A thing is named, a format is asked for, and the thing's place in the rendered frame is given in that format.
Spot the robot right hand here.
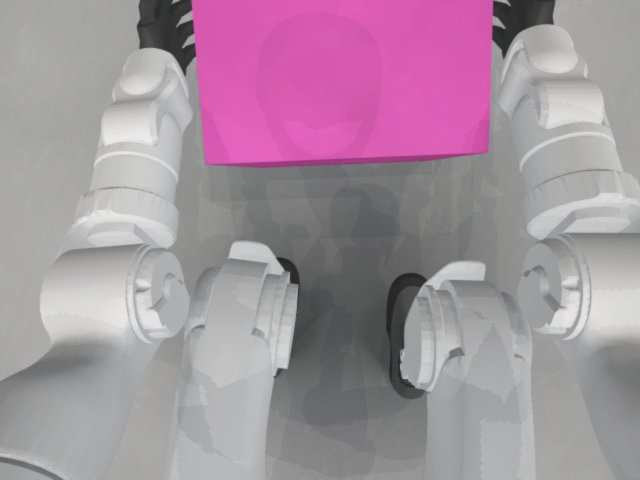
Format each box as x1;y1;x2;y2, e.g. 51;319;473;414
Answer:
492;0;555;59

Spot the robot right forearm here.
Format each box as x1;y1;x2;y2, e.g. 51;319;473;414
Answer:
497;24;640;240

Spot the robot left forearm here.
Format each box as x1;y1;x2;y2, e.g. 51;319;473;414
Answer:
40;48;193;331

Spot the robot right thigh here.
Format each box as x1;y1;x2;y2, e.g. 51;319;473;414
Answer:
407;280;536;480

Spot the robot left hand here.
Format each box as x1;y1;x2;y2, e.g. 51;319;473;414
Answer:
137;0;196;76

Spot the carton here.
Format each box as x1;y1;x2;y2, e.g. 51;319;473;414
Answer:
191;0;493;168

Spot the robot left upper arm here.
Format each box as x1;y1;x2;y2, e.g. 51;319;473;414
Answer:
0;243;190;480

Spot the left robot shin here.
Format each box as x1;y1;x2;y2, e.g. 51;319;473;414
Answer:
184;241;285;369

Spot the robot right upper arm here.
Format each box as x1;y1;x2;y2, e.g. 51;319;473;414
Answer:
517;233;640;480

